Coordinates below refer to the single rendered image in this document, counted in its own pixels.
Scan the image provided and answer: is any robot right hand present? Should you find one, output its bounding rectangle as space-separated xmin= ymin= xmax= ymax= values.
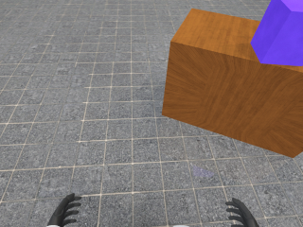
xmin=225 ymin=198 xmax=259 ymax=227

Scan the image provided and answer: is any robot left hand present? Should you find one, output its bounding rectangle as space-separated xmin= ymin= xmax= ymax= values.
xmin=47 ymin=193 xmax=81 ymax=227

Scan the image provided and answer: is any pedestal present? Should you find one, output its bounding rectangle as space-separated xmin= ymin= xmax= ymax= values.
xmin=162 ymin=9 xmax=303 ymax=158

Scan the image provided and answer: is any carton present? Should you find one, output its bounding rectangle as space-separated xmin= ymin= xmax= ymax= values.
xmin=250 ymin=0 xmax=303 ymax=66

